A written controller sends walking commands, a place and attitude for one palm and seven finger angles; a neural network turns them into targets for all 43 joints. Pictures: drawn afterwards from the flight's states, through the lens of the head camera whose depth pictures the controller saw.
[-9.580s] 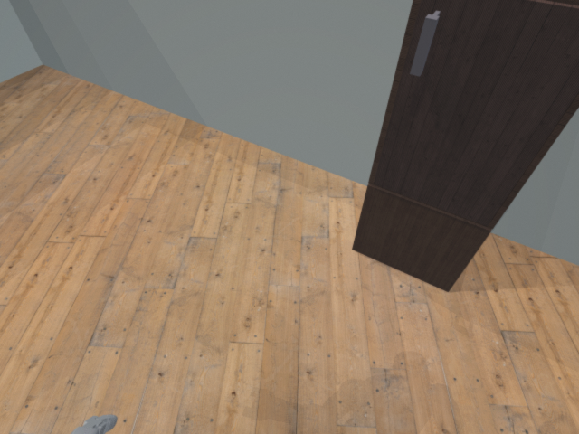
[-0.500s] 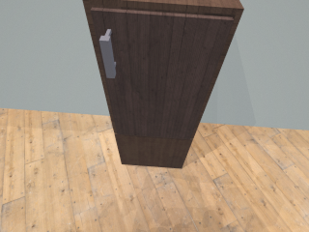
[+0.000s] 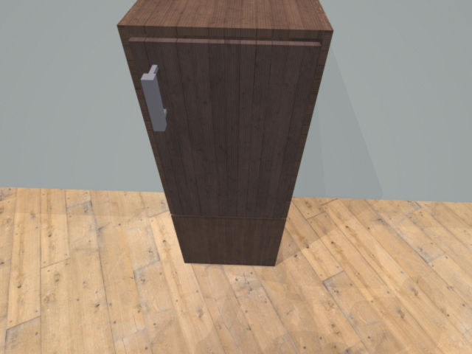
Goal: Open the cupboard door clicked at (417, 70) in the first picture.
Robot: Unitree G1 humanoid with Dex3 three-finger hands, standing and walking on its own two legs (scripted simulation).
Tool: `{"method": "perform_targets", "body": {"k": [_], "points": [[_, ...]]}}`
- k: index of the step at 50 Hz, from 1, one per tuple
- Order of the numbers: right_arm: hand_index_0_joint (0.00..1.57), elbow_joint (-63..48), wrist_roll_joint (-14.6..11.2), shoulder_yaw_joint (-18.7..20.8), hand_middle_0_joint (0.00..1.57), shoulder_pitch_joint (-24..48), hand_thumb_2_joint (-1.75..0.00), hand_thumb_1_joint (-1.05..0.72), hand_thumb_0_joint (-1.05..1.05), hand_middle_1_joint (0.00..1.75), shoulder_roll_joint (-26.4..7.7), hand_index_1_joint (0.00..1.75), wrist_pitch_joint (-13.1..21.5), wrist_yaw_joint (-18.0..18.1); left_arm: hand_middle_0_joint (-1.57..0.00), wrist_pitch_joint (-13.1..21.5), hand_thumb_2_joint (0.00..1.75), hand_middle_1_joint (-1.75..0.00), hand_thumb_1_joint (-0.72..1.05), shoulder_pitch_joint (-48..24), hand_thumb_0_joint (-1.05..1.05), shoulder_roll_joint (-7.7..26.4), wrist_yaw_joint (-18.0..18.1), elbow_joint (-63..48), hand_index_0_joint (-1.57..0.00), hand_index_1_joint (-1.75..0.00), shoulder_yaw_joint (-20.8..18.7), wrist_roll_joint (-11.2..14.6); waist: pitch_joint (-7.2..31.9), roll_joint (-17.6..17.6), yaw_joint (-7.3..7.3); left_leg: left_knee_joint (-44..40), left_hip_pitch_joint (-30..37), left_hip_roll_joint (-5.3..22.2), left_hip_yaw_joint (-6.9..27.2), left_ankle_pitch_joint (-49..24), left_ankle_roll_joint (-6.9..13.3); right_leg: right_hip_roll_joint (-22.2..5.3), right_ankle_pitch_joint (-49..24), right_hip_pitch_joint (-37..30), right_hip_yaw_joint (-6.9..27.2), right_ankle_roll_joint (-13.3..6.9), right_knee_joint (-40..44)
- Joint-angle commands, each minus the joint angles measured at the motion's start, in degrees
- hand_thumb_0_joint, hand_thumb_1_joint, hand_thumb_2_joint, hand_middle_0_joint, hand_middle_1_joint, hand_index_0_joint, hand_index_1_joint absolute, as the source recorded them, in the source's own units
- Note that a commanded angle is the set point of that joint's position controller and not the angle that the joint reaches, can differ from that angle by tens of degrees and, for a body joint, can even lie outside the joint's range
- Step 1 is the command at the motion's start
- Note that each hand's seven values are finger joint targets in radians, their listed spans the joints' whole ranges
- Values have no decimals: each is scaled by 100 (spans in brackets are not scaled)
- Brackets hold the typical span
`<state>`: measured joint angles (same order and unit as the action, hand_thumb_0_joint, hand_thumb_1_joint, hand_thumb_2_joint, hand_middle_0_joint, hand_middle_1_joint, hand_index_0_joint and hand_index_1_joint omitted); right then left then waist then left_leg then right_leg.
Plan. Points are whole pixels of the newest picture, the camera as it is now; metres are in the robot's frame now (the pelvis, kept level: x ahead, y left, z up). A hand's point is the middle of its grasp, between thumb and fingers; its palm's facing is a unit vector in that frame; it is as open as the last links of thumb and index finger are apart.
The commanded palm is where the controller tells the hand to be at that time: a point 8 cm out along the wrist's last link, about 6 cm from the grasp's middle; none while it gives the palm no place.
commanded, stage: come to a stop and stand still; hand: left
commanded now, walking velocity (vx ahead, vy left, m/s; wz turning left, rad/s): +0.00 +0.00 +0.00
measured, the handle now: (157, 98) +0.58 +0.20 +0.13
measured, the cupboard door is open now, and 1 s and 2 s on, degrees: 0 0 0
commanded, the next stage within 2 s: look again from close up in 0.30 s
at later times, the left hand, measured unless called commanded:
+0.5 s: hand out of the picture -0.03 +0.13 -0.18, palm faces +0.04 -0.99 -0.15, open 7.4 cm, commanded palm none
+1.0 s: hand out of the picture -0.03 +0.19 -0.18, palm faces +0.05 -0.98 -0.18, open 7.4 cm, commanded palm none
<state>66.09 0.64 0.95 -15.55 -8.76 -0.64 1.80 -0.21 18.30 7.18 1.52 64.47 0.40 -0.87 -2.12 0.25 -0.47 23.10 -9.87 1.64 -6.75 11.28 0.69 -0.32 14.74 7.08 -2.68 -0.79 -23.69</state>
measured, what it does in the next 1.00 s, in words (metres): stands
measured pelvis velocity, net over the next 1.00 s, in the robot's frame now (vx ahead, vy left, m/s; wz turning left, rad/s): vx -0.03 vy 0.02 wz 0.03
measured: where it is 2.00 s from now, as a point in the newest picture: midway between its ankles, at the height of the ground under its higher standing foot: outside the picture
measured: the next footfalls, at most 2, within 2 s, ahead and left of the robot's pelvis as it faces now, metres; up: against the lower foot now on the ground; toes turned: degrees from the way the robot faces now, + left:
none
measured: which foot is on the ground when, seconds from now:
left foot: down 0.00-1.00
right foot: down 0.00-1.00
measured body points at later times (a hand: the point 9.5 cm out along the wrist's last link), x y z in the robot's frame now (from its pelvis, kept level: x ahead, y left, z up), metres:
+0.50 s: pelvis -0.01 -0.01 -0.01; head +0.01 -0.01 +0.44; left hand -0.03 +0.19 -0.17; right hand -0.02 -0.21 -0.17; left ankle +0.02 +0.11 -0.74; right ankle -0.02 -0.11 -0.74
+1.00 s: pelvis -0.03 +0.02 -0.01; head -0.03 +0.03 +0.44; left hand -0.03 +0.25 -0.17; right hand +0.00 -0.21 -0.16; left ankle +0.02 +0.11 -0.74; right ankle -0.02 -0.11 -0.74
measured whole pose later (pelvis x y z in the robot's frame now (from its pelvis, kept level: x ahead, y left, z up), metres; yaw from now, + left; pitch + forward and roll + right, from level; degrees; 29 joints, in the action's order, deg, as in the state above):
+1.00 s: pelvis -0.03 +0.02 -0.01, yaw +2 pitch -1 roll +0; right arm 60.4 0.9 -0.1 -17.0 -9.1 0.5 1.0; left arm 0.2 19.5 9.6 1.8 59.9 0.5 -1.4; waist 0.2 -1.2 0.3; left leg 27.0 -14.9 -0.4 -5.5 10.9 2.9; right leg -2.4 14.6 11.6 -3.5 0.9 -27.7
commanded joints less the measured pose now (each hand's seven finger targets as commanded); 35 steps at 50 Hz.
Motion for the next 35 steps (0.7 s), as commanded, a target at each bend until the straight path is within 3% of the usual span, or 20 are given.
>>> {"method": "perform_targets", "body": {"k": [1, 19, 20, 21, 22, 23, 24, 26, 29, 31, 35], "points": [[20, -76, -10, 19, 20, -310, -90, -90, 0, 30, -332, 30, 115, 12, -20, 125, 90, -30, 90, 395, 0, 558, 74, -103, -20, -30, -85, 35, -302, -160, -3, -471, 150, 487, 605, -103, 12, -612, -138, 587, 638, -89, 854], [20, 47, -5, 7, 20, -763, -90, -90, 0, 30, -66, 30, 134, 57, -20, 163, 90, -30, 90, 755, 0, 264, 132, -68, -20, -30, -90, 31, -358, -100, 14, -354, -10, 495, 569, -325, -14, -570, -420, 606, 583, -128, 757], [20, -422, -15, -41, 20, -14, -90, -90, 0, 30, -344, 30, 263, -48, -20, 332, 90, -30, 90, 870, 0, 511, 298, 30, -20, -30, -60, -90, -638, -80, 250, 949, -722, 467, 431, -359, -170, -921, -2776, 736, 904, 30, 551], [20, -695, -33, -61, 20, -101, -90, -90, 0, 30, -126, 30, 240, -72, -20, 421, 90, -30, 90, 800, 0, 732, 278, -75, -20, -30, -115, -59, -333, -188, -48, 817, -558, 355, 448, 16, -155, -1217, -4197, 450, 840, -80, 327], [20, -651, 2, -46, 20, -615, -90, -90, 0, 30, 5, 30, 270, -39, -20, 426, 90, -30, 90, 740, 0, 619, 263, -182, -20, -30, -106, -27, 540, -338, -162, 702, -280, 281, 505, 190, -47, -1111, -3788, -3, 727, -231, -40], [20, -618, 6, -26, 20, -719, -90, -90, 0, 30, -93, 30, 288, -16, -20, 415, 90, -30, 90, 604, 0, 556, 239, -263, -20, -30, -101, 2, 912, -488, -146, 632, -199, 288, 552, -179, -4, -938, -3521, -230, 618, -254, -220], [20, -625, -3, -1, 20, -691, -90, -90, 0, 30, -188, 30, 273, 0, -20, 372, 90, -30, 90, 537, 0, 541, 213, -338, -20, -30, -107, 12, 819, -398, -114, 564, -185, 328, 577, -358, 18, -848, -2806, -66, 589, -260, -220], [20, -612, 18, -23, 20, -594, -90, -90, 0, 30, -211, 30, 252, 4, -20, 273, 90, -30, 90, 406, 0, 457, 183, -376, -20, -30, -95, -13, 84, 215, -64, 371, -312, 442, 680, -648, 70, -642, -1427, 534, 473, -254, -172], [20, -737, 31, -11, 20, -496, -90, -90, 0, 30, -366, 30, 202, -13, -20, 178, 90, -30, 90, 446, 0, 474, 135, -432, -20, -30, -82, -20, -455, -83, -3, 141, -735, 457, 824, 26, 121, -494, -1, 922, 456, -213, 10], [20, -808, 44, -2, 20, -472, -90, -90, 0, 30, -390, 30, 187, -37, -20, 155, 90, -30, 90, 409, 0, 524, 121, -507, -20, -30, -86, -38, -548, -26, -4, -29, -847, 433, 891, 427, 134, -487, 372, 1006, 453, -210, 80], [20, -887, 53, 6, 20, -409, -90, -90, 0, 30, -543, 30, 198, -43, -20, 116, 90, -30, 90, 411, 0, 603, 88, -624, -20, -30, -93, -29, -420, 61, 35, -266, -918, 457, 1032, 835, 168, -461, 368, 887, 419, -178, 28]]}}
